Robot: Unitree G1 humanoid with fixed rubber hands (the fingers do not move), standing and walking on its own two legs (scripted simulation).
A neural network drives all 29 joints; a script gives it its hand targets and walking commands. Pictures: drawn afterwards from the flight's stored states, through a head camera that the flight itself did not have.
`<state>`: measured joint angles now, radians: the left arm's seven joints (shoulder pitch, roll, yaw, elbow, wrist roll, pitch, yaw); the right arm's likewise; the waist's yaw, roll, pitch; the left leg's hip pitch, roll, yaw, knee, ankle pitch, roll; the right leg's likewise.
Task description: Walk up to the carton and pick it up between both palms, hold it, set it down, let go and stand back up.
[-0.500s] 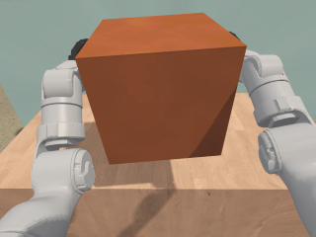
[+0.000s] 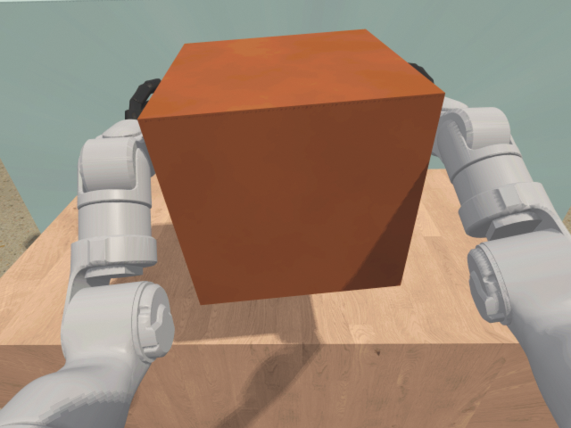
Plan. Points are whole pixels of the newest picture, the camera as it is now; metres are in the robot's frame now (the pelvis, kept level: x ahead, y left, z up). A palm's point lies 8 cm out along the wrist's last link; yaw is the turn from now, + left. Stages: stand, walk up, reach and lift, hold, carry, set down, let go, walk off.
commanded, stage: hold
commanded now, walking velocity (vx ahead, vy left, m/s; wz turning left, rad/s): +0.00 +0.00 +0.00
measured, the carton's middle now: (287, 159) +0.38 -0.01 +0.26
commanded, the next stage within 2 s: none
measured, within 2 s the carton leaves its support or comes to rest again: neither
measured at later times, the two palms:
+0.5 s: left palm (140, 127) +0.37 +0.17 +0.32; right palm (423, 111) +0.37 -0.19 +0.32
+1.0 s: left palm (138, 133) +0.37 +0.17 +0.31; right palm (419, 114) +0.37 -0.19 +0.32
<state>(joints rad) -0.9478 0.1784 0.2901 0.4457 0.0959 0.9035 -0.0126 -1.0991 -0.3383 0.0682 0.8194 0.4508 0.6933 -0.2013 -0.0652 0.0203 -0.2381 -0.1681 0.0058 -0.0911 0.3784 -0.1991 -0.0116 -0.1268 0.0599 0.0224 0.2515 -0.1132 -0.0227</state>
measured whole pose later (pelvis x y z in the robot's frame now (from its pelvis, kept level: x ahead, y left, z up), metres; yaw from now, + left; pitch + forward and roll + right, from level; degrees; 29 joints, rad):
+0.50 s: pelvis +0.00 +0.00 +0.00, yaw +0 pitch +0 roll -1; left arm -1.00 0.19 0.30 0.51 0.09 0.89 -0.01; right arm -1.12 -0.34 0.06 0.84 0.44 0.69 -0.20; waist -0.06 0.02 -0.25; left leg -0.18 0.01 -0.09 0.37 -0.19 -0.01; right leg -0.14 0.06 0.03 0.25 -0.11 -0.02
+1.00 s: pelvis +0.00 +0.00 +0.00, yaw +0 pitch +0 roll -1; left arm -0.97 0.19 0.29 0.47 0.09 0.90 -0.01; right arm -1.11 -0.34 0.06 0.83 0.45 0.70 -0.20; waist -0.06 0.02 -0.24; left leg -0.18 0.00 -0.10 0.38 -0.20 -0.01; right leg -0.13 0.06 0.03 0.25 -0.12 -0.02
